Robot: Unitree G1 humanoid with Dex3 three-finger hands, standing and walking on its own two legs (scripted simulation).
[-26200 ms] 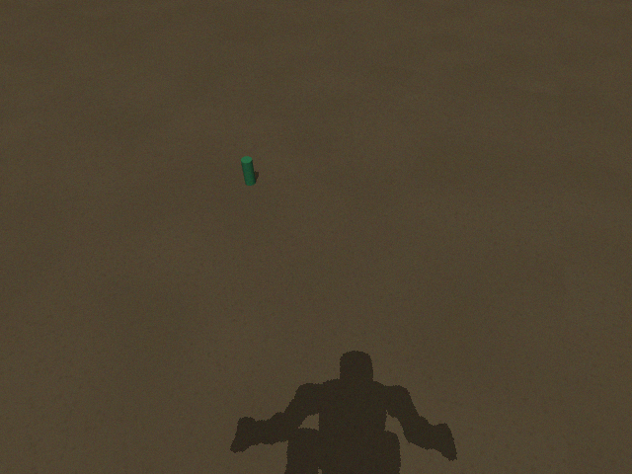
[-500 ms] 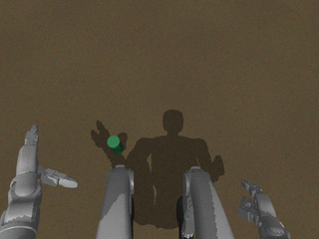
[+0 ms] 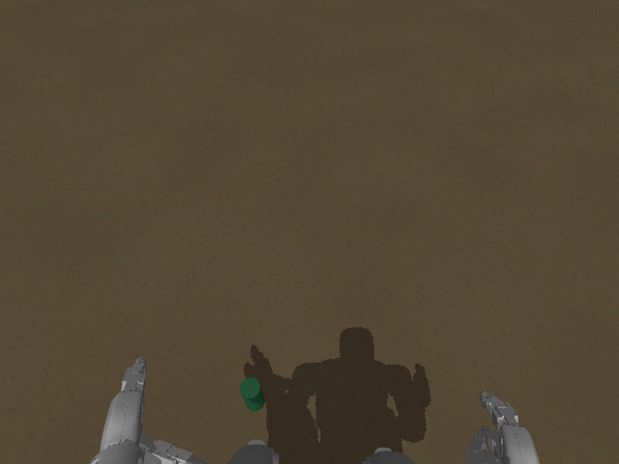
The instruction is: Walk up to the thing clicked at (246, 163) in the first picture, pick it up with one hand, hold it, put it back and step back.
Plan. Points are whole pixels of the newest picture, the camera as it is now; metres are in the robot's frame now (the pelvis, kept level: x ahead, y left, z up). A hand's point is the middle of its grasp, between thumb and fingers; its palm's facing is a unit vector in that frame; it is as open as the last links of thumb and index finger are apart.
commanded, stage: home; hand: left
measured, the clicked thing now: (252, 395) +0.38 +0.17 -0.63
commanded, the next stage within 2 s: stand in 1.76 s
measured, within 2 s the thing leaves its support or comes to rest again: neither
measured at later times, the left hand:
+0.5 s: hand (174, 439) +0.17 +0.18 -0.03, palm faces +0.11 -0.95 -0.29, open 17.7 cm
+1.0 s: hand (182, 451) +0.16 +0.17 -0.03, palm faces +0.10 -0.95 -0.28, open 17.6 cm
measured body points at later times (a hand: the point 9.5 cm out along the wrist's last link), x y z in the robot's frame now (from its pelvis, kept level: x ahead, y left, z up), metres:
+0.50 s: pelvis +0.00 +0.00 +0.02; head +0.02 +0.00 +0.47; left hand +0.16 +0.23 -0.01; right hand +0.17 -0.24 -0.05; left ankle +0.02 +0.12 -0.67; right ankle +0.00 -0.14 -0.67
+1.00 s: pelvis -0.01 -0.01 +0.02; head +0.01 -0.01 +0.47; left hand +0.15 +0.22 -0.01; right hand +0.15 -0.26 -0.05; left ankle +0.02 +0.12 -0.67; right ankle +0.00 -0.14 -0.67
